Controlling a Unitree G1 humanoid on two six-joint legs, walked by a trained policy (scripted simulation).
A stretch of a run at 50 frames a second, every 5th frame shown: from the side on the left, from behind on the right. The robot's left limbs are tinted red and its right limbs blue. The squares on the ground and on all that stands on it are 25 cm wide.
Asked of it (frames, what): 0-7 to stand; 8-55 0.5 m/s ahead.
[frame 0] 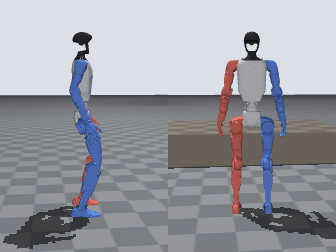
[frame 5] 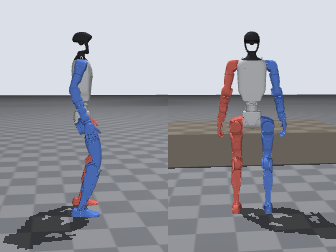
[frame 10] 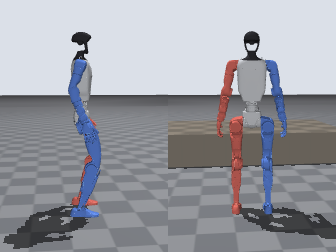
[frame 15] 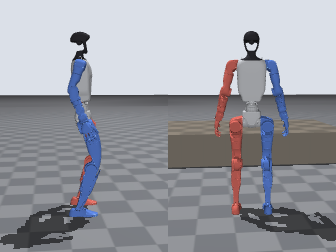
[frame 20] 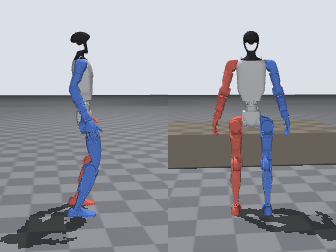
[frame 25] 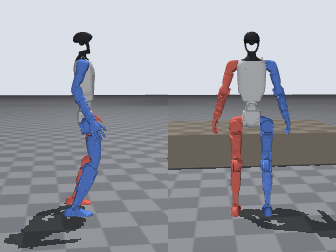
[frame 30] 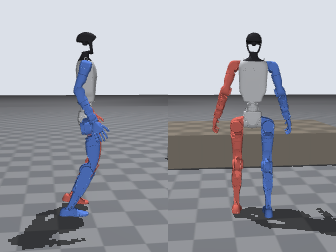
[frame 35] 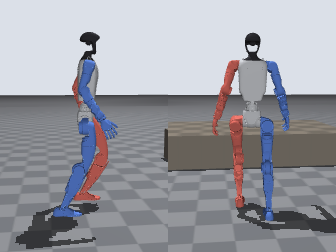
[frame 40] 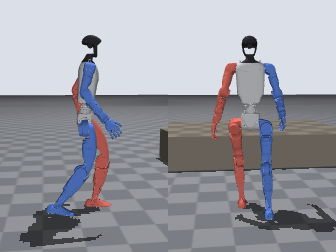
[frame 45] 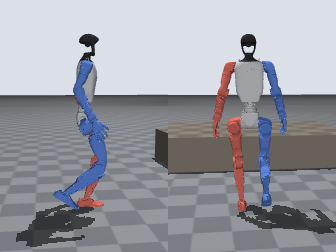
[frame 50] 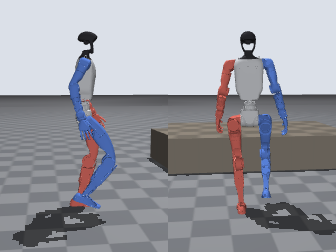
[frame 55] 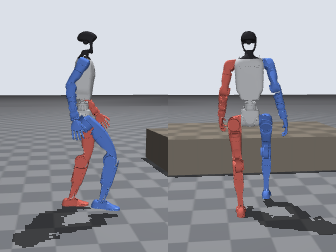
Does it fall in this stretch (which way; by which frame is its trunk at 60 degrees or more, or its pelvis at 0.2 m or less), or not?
no
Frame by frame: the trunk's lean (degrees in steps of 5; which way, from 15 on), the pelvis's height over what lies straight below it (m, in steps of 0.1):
0: 0, 0.8
5: 0, 0.8
10: 0, 0.8
15: 5, 0.8
20: 5, 0.8
25: 5, 0.8
30: 0, 0.8
35: 5, 0.8
40: 5, 0.8
45: 5, 0.8
50: 5, 0.8
55: 5, 0.8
